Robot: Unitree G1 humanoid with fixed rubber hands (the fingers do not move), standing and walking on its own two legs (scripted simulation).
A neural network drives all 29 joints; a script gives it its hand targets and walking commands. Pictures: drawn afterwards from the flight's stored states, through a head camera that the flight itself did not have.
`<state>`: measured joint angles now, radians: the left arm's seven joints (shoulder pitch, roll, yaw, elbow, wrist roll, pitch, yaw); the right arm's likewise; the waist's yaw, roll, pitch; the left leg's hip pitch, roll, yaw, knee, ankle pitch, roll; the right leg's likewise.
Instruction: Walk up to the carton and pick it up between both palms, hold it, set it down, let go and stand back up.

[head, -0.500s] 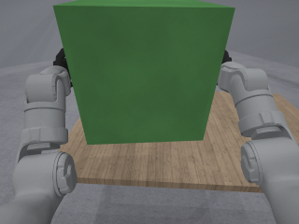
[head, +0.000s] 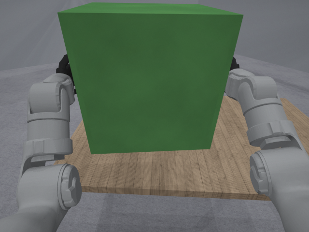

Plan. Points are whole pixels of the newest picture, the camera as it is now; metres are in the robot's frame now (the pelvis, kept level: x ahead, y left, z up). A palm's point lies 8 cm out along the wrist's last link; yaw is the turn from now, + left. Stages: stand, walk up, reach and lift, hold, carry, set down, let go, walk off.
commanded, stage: hold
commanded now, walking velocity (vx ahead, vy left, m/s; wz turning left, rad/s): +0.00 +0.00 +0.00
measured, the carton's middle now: (149, 73) +0.42 -0.01 +0.31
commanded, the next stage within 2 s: none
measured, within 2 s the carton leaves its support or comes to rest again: neither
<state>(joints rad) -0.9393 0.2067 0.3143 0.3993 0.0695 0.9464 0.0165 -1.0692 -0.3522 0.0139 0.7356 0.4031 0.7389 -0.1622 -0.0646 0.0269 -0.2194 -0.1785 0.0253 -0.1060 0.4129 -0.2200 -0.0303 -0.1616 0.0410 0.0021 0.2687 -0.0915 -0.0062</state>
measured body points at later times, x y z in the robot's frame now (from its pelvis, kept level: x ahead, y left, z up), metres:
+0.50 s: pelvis +0.00 +0.00 +0.00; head -0.10 +0.01 +0.44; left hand +0.38 +0.19 +0.32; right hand +0.38 -0.20 +0.32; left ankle +0.00 +0.14 -0.75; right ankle +0.03 -0.12 -0.75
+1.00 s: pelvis +0.00 +0.00 +0.00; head -0.09 +0.00 +0.44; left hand +0.38 +0.19 +0.31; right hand +0.38 -0.20 +0.32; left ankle +0.00 +0.14 -0.75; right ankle +0.03 -0.12 -0.75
